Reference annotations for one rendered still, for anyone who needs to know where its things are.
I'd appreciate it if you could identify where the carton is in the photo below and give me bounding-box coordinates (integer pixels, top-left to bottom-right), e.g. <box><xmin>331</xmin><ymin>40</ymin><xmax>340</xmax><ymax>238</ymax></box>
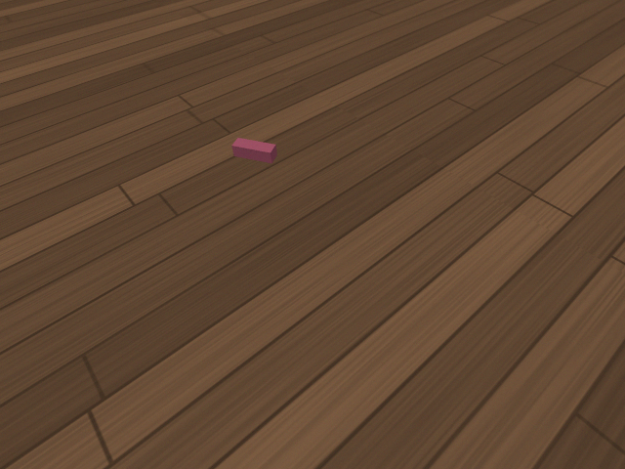
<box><xmin>232</xmin><ymin>138</ymin><xmax>277</xmax><ymax>163</ymax></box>

